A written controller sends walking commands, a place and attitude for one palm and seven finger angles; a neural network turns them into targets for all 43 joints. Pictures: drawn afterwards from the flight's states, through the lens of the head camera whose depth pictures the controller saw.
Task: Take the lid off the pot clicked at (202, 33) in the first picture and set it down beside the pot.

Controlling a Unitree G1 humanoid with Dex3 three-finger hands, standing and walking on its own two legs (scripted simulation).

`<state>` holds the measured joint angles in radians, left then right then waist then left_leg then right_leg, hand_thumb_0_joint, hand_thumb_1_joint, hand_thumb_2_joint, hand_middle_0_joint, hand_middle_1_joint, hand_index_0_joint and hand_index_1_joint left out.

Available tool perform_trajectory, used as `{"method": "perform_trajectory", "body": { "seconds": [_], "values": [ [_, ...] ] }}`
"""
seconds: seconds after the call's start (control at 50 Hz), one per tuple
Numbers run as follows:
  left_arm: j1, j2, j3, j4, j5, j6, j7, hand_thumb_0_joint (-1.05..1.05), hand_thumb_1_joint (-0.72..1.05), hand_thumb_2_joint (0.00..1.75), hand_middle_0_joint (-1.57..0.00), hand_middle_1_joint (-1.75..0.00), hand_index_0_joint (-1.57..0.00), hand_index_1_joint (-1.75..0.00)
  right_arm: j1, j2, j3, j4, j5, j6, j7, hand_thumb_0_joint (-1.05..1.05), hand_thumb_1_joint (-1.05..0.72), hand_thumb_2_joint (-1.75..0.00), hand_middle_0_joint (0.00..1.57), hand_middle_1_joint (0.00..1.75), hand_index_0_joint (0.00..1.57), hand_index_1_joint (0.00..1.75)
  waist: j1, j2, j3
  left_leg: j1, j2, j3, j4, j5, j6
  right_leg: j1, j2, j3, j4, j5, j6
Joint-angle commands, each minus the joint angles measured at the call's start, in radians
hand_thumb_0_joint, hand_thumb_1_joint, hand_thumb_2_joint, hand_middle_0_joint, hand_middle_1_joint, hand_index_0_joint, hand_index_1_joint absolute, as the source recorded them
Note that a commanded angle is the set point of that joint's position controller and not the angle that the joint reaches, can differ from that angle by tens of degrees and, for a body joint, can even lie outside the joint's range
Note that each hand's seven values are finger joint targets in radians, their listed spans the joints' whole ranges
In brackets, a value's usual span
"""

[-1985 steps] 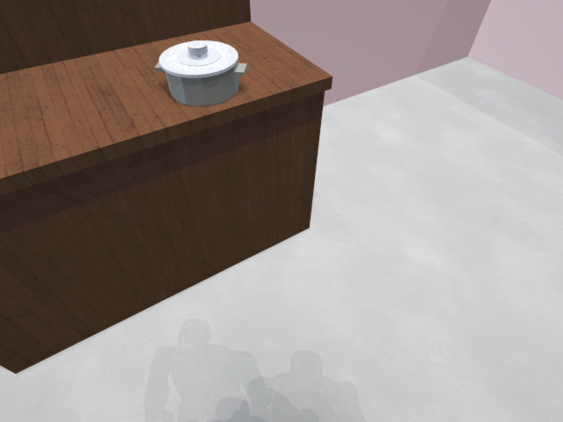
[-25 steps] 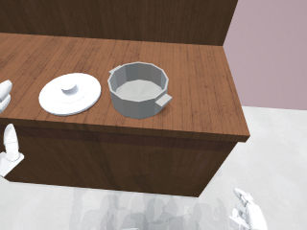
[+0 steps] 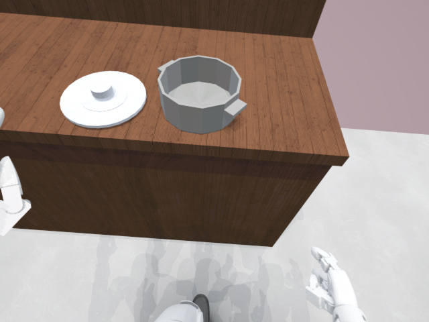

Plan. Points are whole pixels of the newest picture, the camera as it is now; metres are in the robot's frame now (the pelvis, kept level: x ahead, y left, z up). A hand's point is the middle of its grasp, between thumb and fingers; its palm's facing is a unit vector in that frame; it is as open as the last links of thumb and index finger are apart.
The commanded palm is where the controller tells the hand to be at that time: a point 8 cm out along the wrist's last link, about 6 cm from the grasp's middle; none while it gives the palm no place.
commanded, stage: step back with the hand held close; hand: left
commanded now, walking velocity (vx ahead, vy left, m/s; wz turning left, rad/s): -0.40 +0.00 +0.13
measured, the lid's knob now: (101, 89) +0.58 +0.35 +0.04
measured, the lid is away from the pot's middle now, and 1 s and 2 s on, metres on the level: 0.24 0.24 0.24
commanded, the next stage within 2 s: stop stepping back and stand still in 0.24 s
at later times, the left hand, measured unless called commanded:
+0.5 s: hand out of the picture +0.06 +0.28 +0.17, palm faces +0.39 -0.81 -0.43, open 7.4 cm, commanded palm -0.04 +0.30 +0.22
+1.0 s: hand out of the picture -0.05 +0.28 +0.19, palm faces +0.50 -0.79 -0.35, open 7.4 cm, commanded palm -0.12 +0.31 +0.22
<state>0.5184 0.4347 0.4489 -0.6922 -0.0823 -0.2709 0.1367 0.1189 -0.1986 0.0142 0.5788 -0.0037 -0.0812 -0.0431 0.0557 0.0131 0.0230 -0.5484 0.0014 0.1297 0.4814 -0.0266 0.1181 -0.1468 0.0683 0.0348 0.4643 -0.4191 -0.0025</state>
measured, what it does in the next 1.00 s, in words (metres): walks backwards: left foot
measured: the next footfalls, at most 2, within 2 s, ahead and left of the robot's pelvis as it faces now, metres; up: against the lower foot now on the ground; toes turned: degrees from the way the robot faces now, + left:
left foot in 0.38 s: -0.10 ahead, +0.14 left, +0.00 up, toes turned +4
right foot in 1.08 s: -0.18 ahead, -0.07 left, +0.00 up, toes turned +5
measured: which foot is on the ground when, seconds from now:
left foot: down 0.00-0.18, up 0.20-0.36, down 0.38-1.00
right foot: down 0.00-0.84, up 0.86-1.00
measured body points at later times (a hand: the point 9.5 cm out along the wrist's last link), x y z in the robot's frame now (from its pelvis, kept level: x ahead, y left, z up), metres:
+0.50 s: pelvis -0.16 +0.02 +0.00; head -0.12 +0.05 +0.44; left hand +0.03 +0.32 +0.19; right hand +0.01 -0.22 -0.08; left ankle -0.14 +0.13 -0.72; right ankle -0.09 -0.12 -0.72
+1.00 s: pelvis -0.22 +0.02 +0.00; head -0.25 +0.03 +0.45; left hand -0.08 +0.32 +0.21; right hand -0.04 -0.20 -0.07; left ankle -0.19 +0.13 -0.72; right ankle -0.20 -0.08 -0.68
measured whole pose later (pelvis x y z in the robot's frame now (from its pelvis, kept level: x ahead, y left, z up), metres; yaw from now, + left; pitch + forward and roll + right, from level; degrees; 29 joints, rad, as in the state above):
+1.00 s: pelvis -0.22 +0.02 +0.00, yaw +5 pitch -2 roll +0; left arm 0.54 0.36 0.38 -0.58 -0.05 -0.14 0.14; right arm 0.24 -0.19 0.00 0.63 0.00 -0.12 -0.05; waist -0.02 -0.05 -0.03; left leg -0.31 0.02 0.07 0.63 -0.28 0.03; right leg -0.44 0.02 -0.02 0.99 -0.43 0.01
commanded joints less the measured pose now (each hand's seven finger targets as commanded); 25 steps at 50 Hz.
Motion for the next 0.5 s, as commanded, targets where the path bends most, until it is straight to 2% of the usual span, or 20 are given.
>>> {"method": "perform_trajectory", "body": {
  "seconds": [0.0,0.02,0.04,0.08,0.12,0.14,0.16,0.18,0.2,0.24,0.3,0.32,0.34,0.36,0.38,0.4,0.42,0.44,0.46,0.48],
  "values": [
    [-0.028,0.184,0.088,-0.209,-0.018,-0.052,0.004,0.0,0.9,0.9,-0.2,-0.3,-0.2,-0.3,0.015,-0.158,-0.094,-0.12,0.018,-0.026,-0.014,0.0,-0.9,-0.9,0.2,0.3,0.2,0.3,-0.067,0.01,-0.445,0.793,0.174,-0.221,0.012,0.587,-0.033,-0.254,-0.02,-0.014,0.125,0.285,0.062],
    [0.012,0.202,0.109,-0.236,-0.023,-0.041,-0.006,0.0,0.9,0.9,-0.2,-0.3,-0.2,-0.3,-0.006,-0.153,-0.094,-0.147,0.015,-0.023,-0.001,0.0,-0.9,-0.9,0.2,0.3,0.2,0.3,-0.049,0.078,-0.454,0.803,0.227,-0.277,-0.06,0.565,-0.018,-0.286,0.008,-0.004,0.177,-0.02,0.056],
    [0.069,0.231,0.141,-0.241,-0.03,-0.025,-0.009,0.0,0.9,0.9,-0.2,-0.3,-0.2,-0.3,-0.016,-0.153,-0.09,-0.161,0.001,-0.019,0.009,0.0,-0.9,-0.9,0.2,0.3,0.2,0.3,-0.035,0.115,-0.438,0.687,0.254,-0.311,-0.157,0.36,-0.035,-0.229,0.019,0.001,0.236,-0.18,0.029],
    [0.122,0.283,0.209,-0.276,-0.053,0.008,0.004,0.0,0.9,0.9,-0.2,-0.3,-0.2,-0.3,-0.072,-0.16,-0.08,-0.204,-0.012,-0.004,0.011,0.0,-0.9,-0.9,0.2,0.3,0.2,0.3,-0.015,0.2,-0.311,0.264,0.262,-0.322,-0.357,-0.259,-0.085,-0.009,0.032,-0.023,0.264,-0.202,-0.024],
    [0.178,0.276,0.219,-0.285,-0.065,0.02,0.01,0.0,0.9,0.9,-0.2,-0.3,-0.2,-0.3,-0.093,-0.14,-0.07,-0.208,-0.02,0.029,0.01,0.0,-0.9,-0.9,0.2,0.3,0.2,0.3,-0.019,0.207,-0.23,0.057,0.191,-0.213,-0.3,-0.481,-0.153,0.092,0.003,-0.05,0.089,-0.079,-0.061],
    [0.185,0.281,0.219,-0.283,-0.063,0.014,0.014,0.0,0.9,0.9,-0.2,-0.3,-0.2,-0.3,-0.089,-0.136,-0.071,-0.202,-0.011,0.042,0.009,0.0,-0.9,-0.9,0.2,0.3,0.2,0.3,-0.028,0.111,-0.188,0.057,0.11,-0.129,-0.091,-0.539,-0.188,-0.012,-0.066,-0.018,-0.07,-0.055,-0.092],
    [0.182,0.287,0.2,-0.283,-0.058,0.003,0.018,0.0,0.9,0.9,-0.2,-0.3,-0.2,-0.3,-0.059,-0.126,-0.075,-0.185,0.003,0.048,0.003,0.0,-0.9,-0.9,0.2,0.3,0.2,0.3,-0.057,-0.111,-0.15,0.244,0.006,-0.072,0.315,-0.478,-0.225,-0.351,-0.261,0.18,-0.292,-0.194,-0.137],
    [0.14,0.295,0.208,-0.301,-0.059,-0.002,0.025,0.0,0.9,0.9,-0.2,-0.3,-0.2,-0.3,-0.033,-0.124,-0.096,-0.163,0.007,0.046,0.0,0.0,-0.9,-0.9,0.2,0.3,0.2,0.3,-0.056,-0.269,-0.131,0.313,-0.058,-0.173,0.714,-0.517,-0.219,-0.635,-0.504,0.459,-0.441,-0.293,-0.232],
    [0.081,0.268,0.209,-0.226,-0.028,0.018,0.035,0.0,0.9,0.9,-0.2,-0.3,-0.2,-0.3,-0.021,-0.108,-0.106,-0.122,-0.006,0.065,-0.008,0.0,-0.9,-0.9,0.2,0.3,0.2,0.3,-0.062,-0.214,-0.063,0.217,-0.015,-0.201,0.89,-0.512,-0.188,-0.701,-0.518,0.398,-0.427,-0.232,-0.255],
    [0.009,0.192,0.14,-0.141,-0.003,0.057,0.01,0.0,0.9,0.9,-0.2,-0.3,-0.2,-0.3,-0.011,-0.066,-0.065,-0.147,0.004,0.074,-0.017,0.0,-0.9,-0.9,0.2,0.3,0.2,0.3,-0.095,-0.15,-0.034,0.127,0.034,-0.18,0.715,-0.442,-0.159,-0.48,-0.348,0.154,-0.249,0.133,-0.165],
    [-0.18,0.157,0.056,-0.023,0.018,0.045,0.02,0.0,0.9,0.9,-0.2,-0.3,-0.2,-0.3,-0.05,-0.108,-0.044,-0.096,0.007,0.022,-0.062,0.0,-0.9,-0.9,0.2,0.3,0.2,0.3,-0.092,-0.049,0.083,0.151,0.04,-0.153,0.15,-0.446,-0.139,-0.314,-0.254,0.088,-0.037,0.557,-0.097],
    [-0.145,-0.057,-0.34,0.747,0.092,0.207,-0.114,0.0,0.9,0.9,-0.2,-0.3,-0.2,-0.3,0.045,-0.295,-0.098,0.137,0.015,-0.009,0.027,0.0,-0.9,-0.9,0.2,0.3,0.2,0.3,-0.122,0.183,0.075,0.152,0.096,-0.204,0.252,-0.017,-0.119,-0.373,-0.333,0.036,0.194,0.69,-0.057],
    [-0.492,0.252,0.049,-0.288,0.019,0.063,-0.022,0.0,0.9,0.9,-0.2,-0.3,-0.2,-0.3,-0.056,-0.156,-0.091,-0.136,0.033,-0.001,-0.018,0.0,-0.9,-0.9,0.2,0.3,0.2,0.3,-0.073,0.138,-0.035,0.171,0.174,-0.278,-0.091,-0.07,-0.087,-0.216,-0.144,0.006,0.177,0.314,0.018],
    [-0.24,0.232,0.118,-0.062,0.009,0.041,0.004,0.0,0.9,0.9,-0.2,-0.3,-0.2,-0.3,-0.017,-0.174,-0.072,-0.093,0.014,-0.025,-0.063,0.0,-0.9,-0.9,0.2,0.3,0.2,0.3,-0.059,0.261,-0.033,0.222,0.245,-0.359,-0.103,0.042,-0.024,-0.268,-0.089,-0.006,0.255,0.115,0.016],
    [-0.194,0.24,0.081,-0.203,0.012,0.003,-0.005,0.0,0.9,0.9,-0.2,-0.3,-0.2,-0.3,0.005,-0.172,-0.079,-0.141,0.027,-0.05,-0.048,0.0,-0.9,-0.9,0.2,0.3,0.2,0.3,-0.039,0.144,-0.101,0.205,0.264,-0.376,-0.14,-0.079,-0.018,-0.212,-0.059,0.002,0.301,-0.033,0.007],
    [0.03,0.187,0.111,-0.111,0.013,0.028,-0.002,0.0,0.9,0.9,-0.2,-0.3,-0.2,-0.3,0.022,-0.161,-0.094,-0.136,0.029,-0.05,-0.038,0.0,-0.9,-0.9,0.2,0.3,0.2,0.3,-0.029,0.104,-0.167,0.261,0.257,-0.34,-0.11,-0.136,-0.005,-0.227,-0.031,-0.022,0.263,-0.025,0.017],
    [0.054,0.186,0.094,-0.292,0.018,0.03,-0.009,0.0,0.9,0.9,-0.2,-0.3,-0.2,-0.3,0.02,-0.148,-0.085,-0.176,0.022,-0.053,-0.031,0.0,-0.9,-0.9,0.2,0.3,0.2,0.3,-0.046,0.04,-0.242,0.332,0.193,-0.316,-0.033,0.125,-0.022,-0.181,-0.027,-0.077,0.199,0.084,0.023],
    [0.098,0.224,0.142,-0.399,0.003,0.045,-0.007,0.0,0.9,0.9,-0.2,-0.3,-0.2,-0.3,0.001,-0.135,-0.078,-0.187,0.016,-0.049,-0.029,0.0,-0.9,-0.9,0.2,0.3,0.2,0.3,-0.042,0.144,-0.263,0.289,0.204,-0.35,-0.052,0.182,-0.013,-0.136,-0.045,-0.067,0.234,0.136,0.04],
    [0.079,0.22,0.133,-0.5,0.006,0.043,-0.004,0.0,0.9,0.9,-0.2,-0.3,-0.2,-0.3,-0.013,-0.126,-0.069,-0.196,0.013,-0.055,-0.025,0.0,-0.9,-0.9,0.2,0.3,0.2,0.3,-0.042,0.174,-0.245,0.225,0.207,-0.34,-0.077,0.108,-0.015,-0.095,-0.046,-0.056,0.241,0.119,0.044],
    [0.091,0.259,0.166,-0.55,0.016,0.034,0.007,0.0,0.9,0.9,-0.2,-0.3,-0.2,-0.3,-0.014,-0.132,-0.067,-0.192,0.016,-0.072,-0.02,0.0,-0.9,-0.9,0.2,0.3,0.2,0.3,-0.039,0.196,-0.25,0.154,0.197,-0.319,-0.125,-0.16,-0.028,-0.036,-0.043,-0.053,0.244,0.086,0.042]
  ]
}}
